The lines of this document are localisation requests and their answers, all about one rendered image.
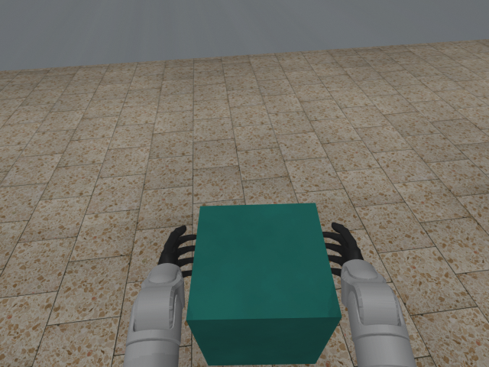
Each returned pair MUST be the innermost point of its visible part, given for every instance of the robot left forearm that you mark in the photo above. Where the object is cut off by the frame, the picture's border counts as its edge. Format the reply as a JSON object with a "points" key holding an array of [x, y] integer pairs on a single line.
{"points": [[154, 331]]}

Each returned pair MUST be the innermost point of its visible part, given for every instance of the robot right forearm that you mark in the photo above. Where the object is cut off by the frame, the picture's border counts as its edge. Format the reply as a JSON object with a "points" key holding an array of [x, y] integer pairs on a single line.
{"points": [[378, 328]]}

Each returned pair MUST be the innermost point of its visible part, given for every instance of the carton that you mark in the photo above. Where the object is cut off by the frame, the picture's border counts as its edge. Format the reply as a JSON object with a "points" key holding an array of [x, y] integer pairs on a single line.
{"points": [[261, 291]]}

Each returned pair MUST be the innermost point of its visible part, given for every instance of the left robot hand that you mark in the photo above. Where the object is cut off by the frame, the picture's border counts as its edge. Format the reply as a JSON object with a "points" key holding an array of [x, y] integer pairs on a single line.
{"points": [[171, 252]]}

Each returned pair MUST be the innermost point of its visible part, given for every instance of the right robot hand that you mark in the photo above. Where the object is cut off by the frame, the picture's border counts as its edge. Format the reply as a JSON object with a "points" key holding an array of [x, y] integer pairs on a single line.
{"points": [[348, 248]]}

